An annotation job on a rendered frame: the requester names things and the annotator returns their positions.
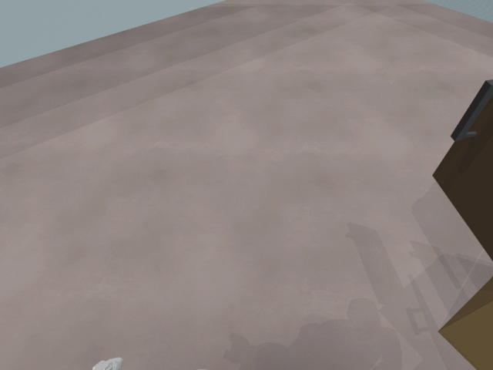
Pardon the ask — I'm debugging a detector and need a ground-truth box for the handle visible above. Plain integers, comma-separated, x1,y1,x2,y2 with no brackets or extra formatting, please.
451,79,493,141

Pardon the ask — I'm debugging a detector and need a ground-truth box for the cupboard door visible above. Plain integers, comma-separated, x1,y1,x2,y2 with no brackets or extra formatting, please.
432,95,493,261

